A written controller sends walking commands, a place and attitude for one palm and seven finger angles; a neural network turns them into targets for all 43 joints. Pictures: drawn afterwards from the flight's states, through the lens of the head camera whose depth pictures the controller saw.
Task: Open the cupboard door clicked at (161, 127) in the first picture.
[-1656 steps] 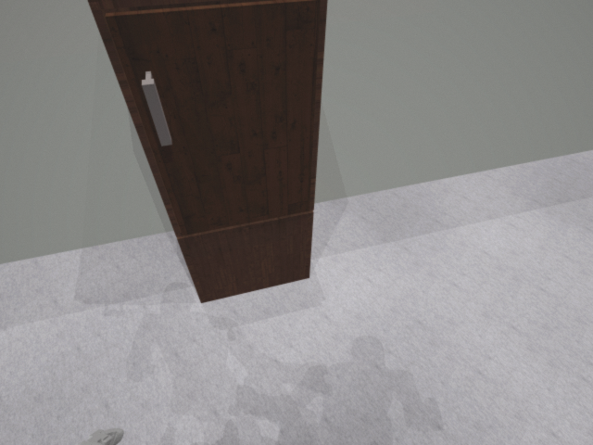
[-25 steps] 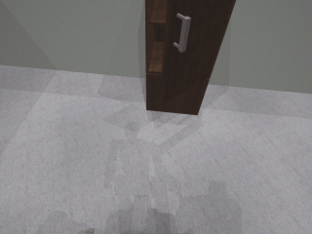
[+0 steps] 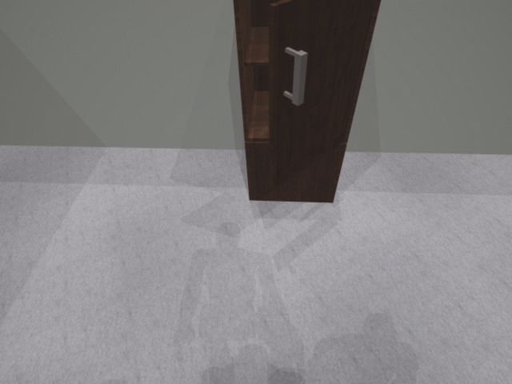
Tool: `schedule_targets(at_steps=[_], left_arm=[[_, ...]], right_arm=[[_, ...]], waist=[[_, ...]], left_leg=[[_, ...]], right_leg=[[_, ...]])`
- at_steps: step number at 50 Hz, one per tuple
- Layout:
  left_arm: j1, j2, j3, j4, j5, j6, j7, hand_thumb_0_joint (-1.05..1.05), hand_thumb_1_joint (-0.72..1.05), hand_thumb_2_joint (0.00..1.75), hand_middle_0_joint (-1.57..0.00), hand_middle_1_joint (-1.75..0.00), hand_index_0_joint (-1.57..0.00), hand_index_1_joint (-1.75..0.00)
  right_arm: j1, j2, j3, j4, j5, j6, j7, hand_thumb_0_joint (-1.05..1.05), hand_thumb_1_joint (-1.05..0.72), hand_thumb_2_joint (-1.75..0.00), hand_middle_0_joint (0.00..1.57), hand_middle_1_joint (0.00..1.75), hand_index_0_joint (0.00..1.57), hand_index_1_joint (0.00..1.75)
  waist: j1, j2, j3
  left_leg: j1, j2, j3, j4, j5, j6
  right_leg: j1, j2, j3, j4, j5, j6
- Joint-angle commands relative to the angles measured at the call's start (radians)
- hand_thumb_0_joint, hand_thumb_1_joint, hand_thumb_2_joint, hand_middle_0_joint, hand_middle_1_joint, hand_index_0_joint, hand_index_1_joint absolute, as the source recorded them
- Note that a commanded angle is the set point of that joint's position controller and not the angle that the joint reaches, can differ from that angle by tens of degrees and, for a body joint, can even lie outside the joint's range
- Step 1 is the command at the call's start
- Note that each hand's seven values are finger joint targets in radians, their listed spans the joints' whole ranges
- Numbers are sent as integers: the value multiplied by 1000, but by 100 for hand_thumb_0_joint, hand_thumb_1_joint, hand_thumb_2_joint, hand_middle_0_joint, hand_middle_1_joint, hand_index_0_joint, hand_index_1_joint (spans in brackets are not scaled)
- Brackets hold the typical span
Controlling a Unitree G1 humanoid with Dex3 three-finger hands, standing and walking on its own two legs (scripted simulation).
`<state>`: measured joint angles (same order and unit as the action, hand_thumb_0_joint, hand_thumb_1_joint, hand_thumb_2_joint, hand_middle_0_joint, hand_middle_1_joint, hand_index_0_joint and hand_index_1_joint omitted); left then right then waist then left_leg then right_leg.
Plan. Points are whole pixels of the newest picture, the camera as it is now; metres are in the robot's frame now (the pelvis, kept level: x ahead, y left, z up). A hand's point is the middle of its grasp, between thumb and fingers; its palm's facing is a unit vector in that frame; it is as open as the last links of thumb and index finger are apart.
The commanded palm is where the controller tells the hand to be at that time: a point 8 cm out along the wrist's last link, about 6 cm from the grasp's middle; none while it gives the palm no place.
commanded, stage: let the arm hang, fingers relaxed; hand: left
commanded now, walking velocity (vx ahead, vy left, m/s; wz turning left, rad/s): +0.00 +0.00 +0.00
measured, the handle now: (293, 76) +0.82 -0.05 +0.07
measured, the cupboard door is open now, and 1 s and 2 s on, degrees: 44 44 44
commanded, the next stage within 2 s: look to check the result in 0.28 s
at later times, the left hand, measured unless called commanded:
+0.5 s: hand out of the picture +0.00 +0.17 -0.17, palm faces +0.02 -0.98 -0.19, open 7.3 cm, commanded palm none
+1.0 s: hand out of the picture +0.04 +0.19 -0.17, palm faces +0.00 -0.98 -0.22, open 7.3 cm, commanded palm none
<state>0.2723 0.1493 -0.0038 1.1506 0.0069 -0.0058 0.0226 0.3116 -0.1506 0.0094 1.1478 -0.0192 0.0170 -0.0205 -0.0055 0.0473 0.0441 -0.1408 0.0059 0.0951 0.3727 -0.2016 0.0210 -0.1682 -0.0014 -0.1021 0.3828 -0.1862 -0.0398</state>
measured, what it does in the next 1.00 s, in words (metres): stands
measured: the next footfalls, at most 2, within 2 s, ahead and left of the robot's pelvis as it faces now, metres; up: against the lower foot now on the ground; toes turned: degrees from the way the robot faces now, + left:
none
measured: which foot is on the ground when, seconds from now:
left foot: down 0.00-1.00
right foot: down 0.00-1.00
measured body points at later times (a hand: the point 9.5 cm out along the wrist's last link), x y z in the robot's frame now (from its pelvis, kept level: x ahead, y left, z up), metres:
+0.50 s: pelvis +0.01 +0.01 +0.00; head +0.02 -0.01 +0.45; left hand +0.00 +0.22 -0.16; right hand -0.02 -0.20 -0.17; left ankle +0.00 +0.10 -0.75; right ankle +0.02 -0.09 -0.75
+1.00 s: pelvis +0.02 +0.00 +0.00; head +0.04 -0.01 +0.45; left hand +0.04 +0.24 -0.15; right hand +0.01 -0.23 -0.17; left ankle +0.00 +0.10 -0.75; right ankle +0.02 -0.09 -0.75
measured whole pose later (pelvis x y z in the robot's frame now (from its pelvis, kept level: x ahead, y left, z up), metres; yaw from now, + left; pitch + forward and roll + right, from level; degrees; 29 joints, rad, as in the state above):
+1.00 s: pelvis +0.02 +0.00 +0.00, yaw -1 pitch -1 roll +0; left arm 0.23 0.16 0.00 1.15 0.01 -0.02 0.02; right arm 0.25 -0.18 0.00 1.16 -0.02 0.00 -0.03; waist -0.01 0.03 0.05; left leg -0.10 0.00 0.11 0.35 -0.23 0.02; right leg -0.14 0.00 -0.09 0.37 -0.21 -0.03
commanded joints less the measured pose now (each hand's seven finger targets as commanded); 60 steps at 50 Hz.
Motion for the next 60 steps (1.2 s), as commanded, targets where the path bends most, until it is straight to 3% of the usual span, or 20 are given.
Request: schedule_targets(at_steps=[1,16,22,41,46,51,54,60], left_arm=[[53,107,21,-10,-2,-13,14,0,90,90,-20,-30,-20,-30],[81,74,20,8,-1,-14,19,0,90,90,-20,-30,-20,-30],[81,77,20,2,0,-18,19,0,90,90,-20,-30,-20,-30],[42,128,30,-13,1,-27,16,0,90,90,-20,-30,-20,-30],[19,142,31,-18,0,-26,15,0,90,90,-20,-30,-20,-30],[4,158,33,-20,0,-29,13,0,90,90,-20,-30,-20,-30],[11,127,37,-27,1,-9,15,0,90,90,-20,-30,-20,-30],[-32,175,79,-98,11,25,0,0,90,90,-20,-30,-20,-30]], right_arm=[[64,-72,-8,-8,0,-18,-11,0,-90,-90,20,30,20,30],[84,-52,-13,6,1,-20,-17,0,-90,-90,20,30,20,30],[80,-63,-17,2,2,-23,-18,0,-90,-90,20,30,20,30],[26,-113,-25,-8,3,-30,-16,0,-90,-90,20,30,20,30],[7,-130,-25,-10,2,-28,-15,0,-90,-90,20,30,20,30],[-7,-151,-27,-13,2,-32,-15,0,-90,-90,20,30,20,30],[20,-110,-25,-13,2,-17,-21,0,-90,-90,20,30,20,30],[-8,-160,-63,-78,1,7,-30,0,-90,-90,20,30,20,30]], waist=[[0,-41,37],[-6,-24,68],[-8,-37,48],[-7,-42,10],[-8,-46,36],[-9,-44,-6],[-12,-40,3],[-18,-55,9]], left_leg=[[-50,107,-105,-93,31,9],[-46,105,-98,-93,17,9],[-26,108,-97,-86,43,11],[11,115,-101,-84,118,12],[6,117,-102,-93,105,10],[31,123,-102,-92,139,10],[41,132,-67,-48,140,0],[18,169,-21,24,41,1]], right_leg=[[-9,-114,124,-83,9,-8],[-31,-111,129,-80,14,-7],[-24,-111,131,-76,42,-5],[18,-120,135,-73,135,-9],[9,-120,137,-83,121,-9],[32,-122,140,-78,162,-10],[-7,-118,158,-43,214,-8],[-102,-105,207,46,219,-23]])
